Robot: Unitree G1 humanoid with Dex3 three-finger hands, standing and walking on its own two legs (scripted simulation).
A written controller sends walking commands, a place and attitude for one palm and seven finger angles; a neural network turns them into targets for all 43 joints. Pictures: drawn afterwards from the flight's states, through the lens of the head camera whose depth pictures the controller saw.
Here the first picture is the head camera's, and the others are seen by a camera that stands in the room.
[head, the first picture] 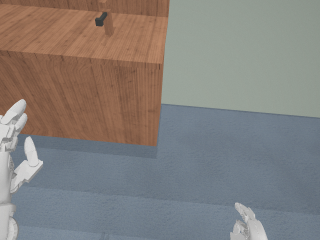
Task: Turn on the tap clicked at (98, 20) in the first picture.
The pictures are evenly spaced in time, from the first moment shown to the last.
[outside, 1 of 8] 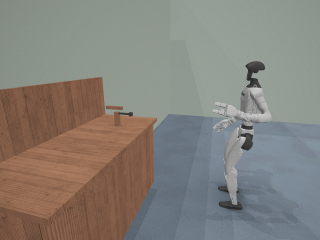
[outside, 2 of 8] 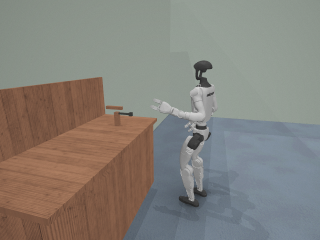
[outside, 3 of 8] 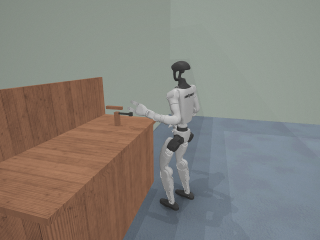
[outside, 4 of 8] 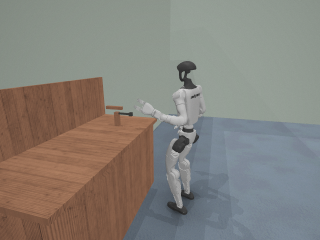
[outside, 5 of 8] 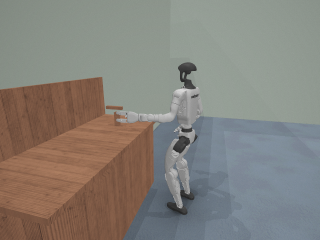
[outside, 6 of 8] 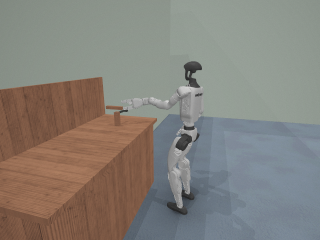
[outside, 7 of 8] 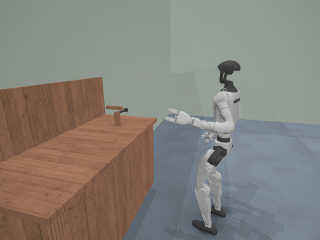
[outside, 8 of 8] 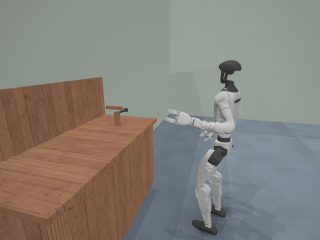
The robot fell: no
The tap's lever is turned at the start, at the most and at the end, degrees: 0 79 79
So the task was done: yes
